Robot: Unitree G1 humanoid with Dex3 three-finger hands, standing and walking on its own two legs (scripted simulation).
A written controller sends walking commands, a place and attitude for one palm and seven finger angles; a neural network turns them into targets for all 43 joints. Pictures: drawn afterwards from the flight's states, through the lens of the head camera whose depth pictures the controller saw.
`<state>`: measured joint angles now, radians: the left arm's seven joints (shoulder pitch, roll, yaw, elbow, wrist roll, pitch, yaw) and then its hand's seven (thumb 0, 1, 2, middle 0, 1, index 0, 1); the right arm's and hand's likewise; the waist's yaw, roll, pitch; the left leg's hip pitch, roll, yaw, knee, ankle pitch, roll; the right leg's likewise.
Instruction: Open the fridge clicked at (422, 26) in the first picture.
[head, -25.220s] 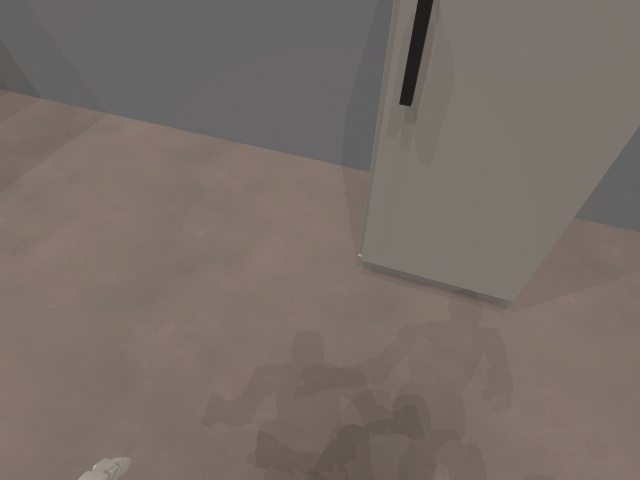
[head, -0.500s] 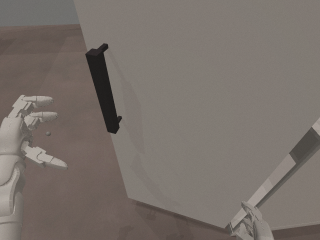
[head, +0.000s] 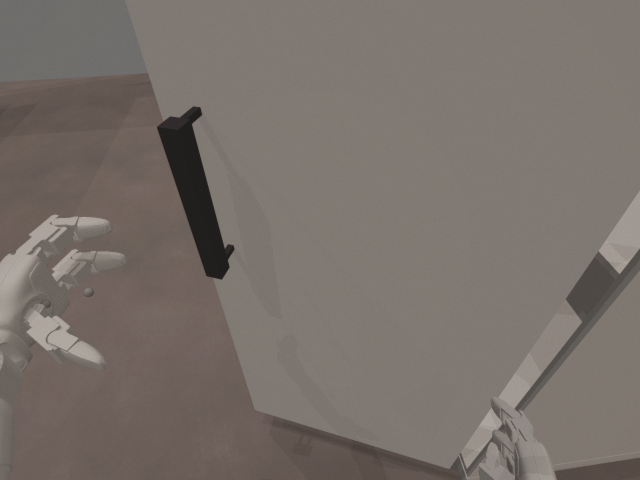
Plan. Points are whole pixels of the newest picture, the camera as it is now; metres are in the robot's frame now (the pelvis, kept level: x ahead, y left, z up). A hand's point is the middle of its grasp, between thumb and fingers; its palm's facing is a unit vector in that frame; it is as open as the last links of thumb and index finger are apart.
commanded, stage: draw the hand back to the body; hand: left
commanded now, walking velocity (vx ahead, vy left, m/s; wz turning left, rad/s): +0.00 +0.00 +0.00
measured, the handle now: (207, 200) +0.44 +0.21 +0.14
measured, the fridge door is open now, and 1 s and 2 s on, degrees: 66 66 66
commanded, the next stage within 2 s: step back with the hand held close in 1.32 s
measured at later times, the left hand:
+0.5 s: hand (59, 325) +0.21 +0.29 +0.16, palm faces +0.48 -0.82 -0.32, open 13.1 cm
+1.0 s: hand (56, 321) +0.21 +0.28 +0.17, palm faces +0.46 -0.79 -0.41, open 8.3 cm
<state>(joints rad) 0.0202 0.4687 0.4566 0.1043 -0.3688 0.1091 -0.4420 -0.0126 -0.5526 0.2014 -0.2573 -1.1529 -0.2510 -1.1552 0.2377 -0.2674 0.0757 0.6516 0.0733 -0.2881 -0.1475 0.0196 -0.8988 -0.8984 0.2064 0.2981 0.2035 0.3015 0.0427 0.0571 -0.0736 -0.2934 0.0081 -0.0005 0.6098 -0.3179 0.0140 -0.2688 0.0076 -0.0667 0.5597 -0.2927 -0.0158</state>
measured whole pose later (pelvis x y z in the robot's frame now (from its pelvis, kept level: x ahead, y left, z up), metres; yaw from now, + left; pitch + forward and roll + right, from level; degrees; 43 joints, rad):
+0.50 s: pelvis -0.01 +0.01 +0.00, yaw +0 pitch -1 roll -1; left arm 0.28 0.36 0.34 -0.26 -0.10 -0.04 0.10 -0.01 -0.20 0.37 -0.25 -0.95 -0.24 -0.95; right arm 0.21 -0.23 0.05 0.68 0.01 -0.27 -0.09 0.02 -0.90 -0.90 0.21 0.30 0.20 0.30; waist 0.08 0.05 -0.03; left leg -0.27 -0.01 0.00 0.59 -0.30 0.02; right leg -0.25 -0.01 -0.06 0.55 -0.28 -0.01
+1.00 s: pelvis +0.02 +0.01 +0.01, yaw -1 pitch -2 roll -1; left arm 0.46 0.38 0.34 -0.42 -0.05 -0.08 0.12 0.01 0.68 0.80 -0.22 -0.42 -0.22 -0.43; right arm 0.22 -0.23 0.02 0.66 0.00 -0.19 -0.08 0.02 -0.90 -0.90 0.21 0.30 0.20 0.30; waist 0.09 0.05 -0.02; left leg -0.16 -0.01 0.02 0.51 -0.30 0.03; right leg -0.15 -0.01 -0.04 0.47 -0.28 0.01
